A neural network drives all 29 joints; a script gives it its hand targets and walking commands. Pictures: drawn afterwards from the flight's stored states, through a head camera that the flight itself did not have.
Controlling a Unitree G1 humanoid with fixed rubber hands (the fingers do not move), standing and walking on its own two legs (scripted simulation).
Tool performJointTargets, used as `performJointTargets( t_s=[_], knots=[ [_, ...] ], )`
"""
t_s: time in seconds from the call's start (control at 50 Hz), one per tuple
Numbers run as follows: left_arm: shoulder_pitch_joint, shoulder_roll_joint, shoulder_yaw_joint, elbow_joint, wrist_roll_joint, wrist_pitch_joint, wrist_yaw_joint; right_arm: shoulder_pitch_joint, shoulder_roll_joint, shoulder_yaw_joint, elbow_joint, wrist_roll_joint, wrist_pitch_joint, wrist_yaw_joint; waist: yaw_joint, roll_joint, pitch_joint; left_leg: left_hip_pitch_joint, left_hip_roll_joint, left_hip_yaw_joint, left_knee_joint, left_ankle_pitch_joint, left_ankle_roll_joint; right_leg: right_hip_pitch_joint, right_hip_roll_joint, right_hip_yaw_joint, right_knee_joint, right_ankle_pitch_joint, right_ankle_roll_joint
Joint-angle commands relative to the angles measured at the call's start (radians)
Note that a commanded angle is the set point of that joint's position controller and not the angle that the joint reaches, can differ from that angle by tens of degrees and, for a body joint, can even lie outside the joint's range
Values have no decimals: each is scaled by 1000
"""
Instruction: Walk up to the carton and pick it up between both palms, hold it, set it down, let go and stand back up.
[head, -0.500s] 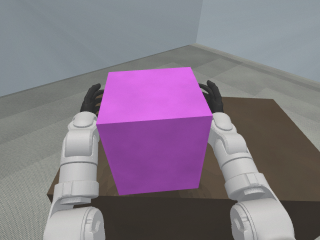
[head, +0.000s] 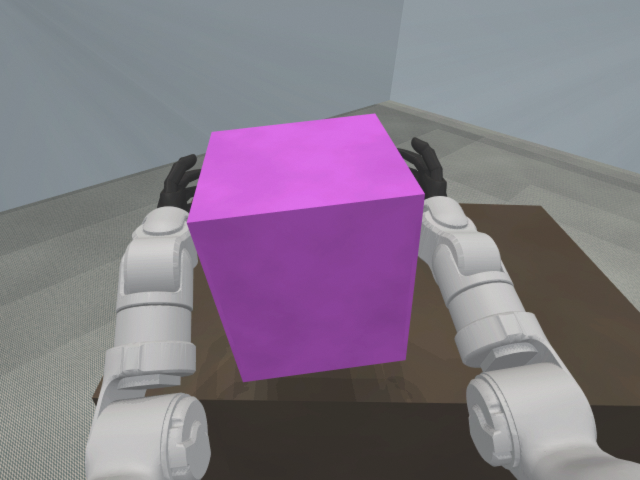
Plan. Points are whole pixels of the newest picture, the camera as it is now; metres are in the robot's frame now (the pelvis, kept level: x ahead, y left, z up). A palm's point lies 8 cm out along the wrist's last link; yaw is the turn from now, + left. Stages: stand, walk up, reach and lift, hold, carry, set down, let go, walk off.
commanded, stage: reach and lift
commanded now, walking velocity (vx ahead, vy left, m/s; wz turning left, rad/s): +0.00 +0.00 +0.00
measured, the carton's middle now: (309, 247) +0.38 -0.01 +0.18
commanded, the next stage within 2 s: hold in 0.54 s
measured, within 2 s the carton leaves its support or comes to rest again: neither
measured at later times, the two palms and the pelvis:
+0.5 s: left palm (173, 208) +0.39 +0.15 +0.24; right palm (426, 190) +0.38 -0.15 +0.26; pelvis +0.01 +0.00 +0.00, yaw +0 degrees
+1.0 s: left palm (163, 194) +0.38 +0.15 +0.26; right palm (429, 166) +0.38 -0.15 +0.29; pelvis +0.01 +0.00 +0.00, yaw +0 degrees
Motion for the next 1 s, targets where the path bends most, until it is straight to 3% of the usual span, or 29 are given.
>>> performJointTargets(
  t_s=[0.0, 0.06, 0.18, 0.32, 0.34, 0.44, 0.54, 0.64, 0.74, 0.88, 0.94, 0.96, 0.98],
  knots=[
    [-843, -608, -468, -135, -150, -89, -116, -762, 707, 331, -233, 117, 38, 81, -8, 39, -345, 92, -78, -3, -26, 142, -12, 74, 76, 20, -25, 162, 54],
    [-843, -604, -468, -172, -160, -82, -117, -765, 714, 366, -262, 160, 57, 70, 1, 48, -391, 117, -82, -6, -5, 214, -20, 106, 80, 24, -12, 244, 60],
    [-856, -584, -456, -178, -162, -71, -126, -762, 700, 361, -275, 186, 88, 57, -6, 43, -366, 114, -83, -13, -4, 214, -29, 92, 83, 24, -13, 265, 65],
    [-889, -605, -507, -241, -193, -63, -113, -754, 685, 365, -318, 211, 113, 51, -28, 84, -398, 140, -77, -27, 18, 271, -57, 83, 94, 19, -5, 287, 56],
    [-879, -594, -494, -225, -188, -57, -114, -753, 678, 366, -308, 211, 120, 50, -26, 63, -389, 137, -79, -25, 13, 258, -52, 85, 94, 21, -10, 276, 58],
    [-897, -591, -492, -222, -190, -39, -112, -771, 672, 354, -297, 219, 142, 55, -16, 68, -370, 111, -72, -27, 4, 225, -51, 70, 95, 24, -11, 231, 53],
    [-935, -584, -504, -267, -216, -38, -104, -805, 685, 381, -335, 253, 153, 52, -10, 73, -451, 125, -76, -28, 23, 259, -49, 94, 94, 30, 6, 289, 62],
    [-904, -566, -454, -178, -188, -15, -107, -817, 670, 360, -285, 245, 172, 52, 7, 56, -385, 89, -73, -19, 2, 194, -35, 76, 90, 36, -11, 237, 56],
    [-919, -553, -434, -194, -186, 0, -120, -836, 674, 370, -278, 271, 191, 41, 9, 32, -395, 96, -76, -17, 11, 226, -33, 105, 93, 40, -5, 293, 65],
    [-955, -545, -399, -156, -170, 22, -131, -875, 665, 337, -229, 276, 212, 47, 21, 40, -352, 57, -72, -9, -15, 155, -30, 78, 91, 40, -22, 193, 54],
    [-998, -552, -413, -158, -187, 19, -133, -902, 673, 317, -231, 274, 214, 47, 8, 58, -370, 50, -71, -10, -11, 141, -33, 78, 89, 42, -21, 178, 52],
    [-1041, -535, -406, -190, -189, 18, -126, -930, 696, 331, -232, 300, 214, 51, 38, 76, -411, 83, -71, -18, 5, 214, -39, 79, 101, 37, -11, 205, 54],
    [-1032, -543, -415, -177, -195, 21, -121, -914, 677, 327, -232, 306, 221, 50, 20, 81, -409, 95, -72, -15, 17, 227, -47, 64, 100, 41, -19, 209, 56]
  ],
)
